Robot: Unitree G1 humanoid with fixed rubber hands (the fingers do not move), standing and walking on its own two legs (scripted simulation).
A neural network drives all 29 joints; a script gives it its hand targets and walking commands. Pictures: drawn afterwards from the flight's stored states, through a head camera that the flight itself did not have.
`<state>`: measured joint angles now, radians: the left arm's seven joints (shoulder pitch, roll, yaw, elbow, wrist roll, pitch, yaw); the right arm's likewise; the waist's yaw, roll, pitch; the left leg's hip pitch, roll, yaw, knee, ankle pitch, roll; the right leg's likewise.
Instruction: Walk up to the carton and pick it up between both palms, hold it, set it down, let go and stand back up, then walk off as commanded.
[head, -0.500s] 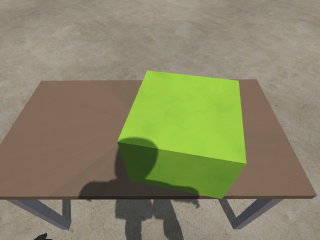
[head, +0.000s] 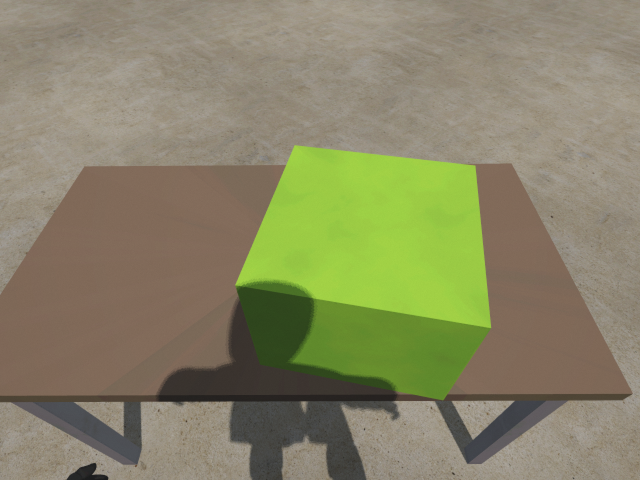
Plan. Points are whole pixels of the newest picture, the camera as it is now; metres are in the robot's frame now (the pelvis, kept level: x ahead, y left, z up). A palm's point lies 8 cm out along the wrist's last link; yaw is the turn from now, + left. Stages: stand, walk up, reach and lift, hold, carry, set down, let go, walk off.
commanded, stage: walk up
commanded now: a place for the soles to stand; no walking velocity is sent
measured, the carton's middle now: (365, 267) +0.44 -0.05 -0.02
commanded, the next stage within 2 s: reach and lift in 0.38 s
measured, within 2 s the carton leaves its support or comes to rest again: neither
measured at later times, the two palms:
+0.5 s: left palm out of the picture +0.12 +0.32 -0.08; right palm out of the picture +0.10 -0.32 -0.10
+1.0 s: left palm (100, 442) +0.18 +0.28 -0.03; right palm (590, 472) +0.16 -0.30 -0.04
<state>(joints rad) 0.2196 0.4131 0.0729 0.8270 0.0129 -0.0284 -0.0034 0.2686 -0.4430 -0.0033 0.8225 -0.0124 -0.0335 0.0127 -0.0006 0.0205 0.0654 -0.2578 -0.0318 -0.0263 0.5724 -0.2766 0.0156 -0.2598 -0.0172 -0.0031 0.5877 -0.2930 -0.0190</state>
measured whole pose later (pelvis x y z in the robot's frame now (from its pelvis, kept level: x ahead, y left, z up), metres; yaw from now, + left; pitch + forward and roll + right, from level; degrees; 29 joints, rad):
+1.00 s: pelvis +0.01 -0.01 +0.01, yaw -1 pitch -8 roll +0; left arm 0.15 0.37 0.07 0.43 0.01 0.32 -0.01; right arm 0.14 -0.35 -0.08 0.78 -0.01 -0.19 0.08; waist 0.00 -0.02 0.07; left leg -0.10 -0.01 -0.03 0.49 -0.26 0.01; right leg -0.10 0.00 0.00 0.49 -0.26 -0.02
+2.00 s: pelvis +0.01 +0.00 +0.01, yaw +0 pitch -8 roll +0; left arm 0.28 0.36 -0.04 0.30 -0.21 -0.21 -0.03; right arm 0.26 -0.19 -0.08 0.36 0.17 -0.24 -0.03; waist 0.00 -0.02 0.07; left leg -0.05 -0.01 -0.03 0.41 -0.22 0.01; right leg -0.04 0.00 0.00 0.39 -0.22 -0.02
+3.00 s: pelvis +0.02 -0.01 +0.01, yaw +0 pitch -6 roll +0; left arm -0.26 0.37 0.00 0.25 -0.30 0.29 -0.01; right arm -0.01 -0.28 -0.08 0.15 0.24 0.17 -0.06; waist 0.00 -0.01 0.06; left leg -0.08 -0.01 -0.03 0.41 -0.23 0.01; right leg -0.07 0.00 0.00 0.39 -0.22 -0.01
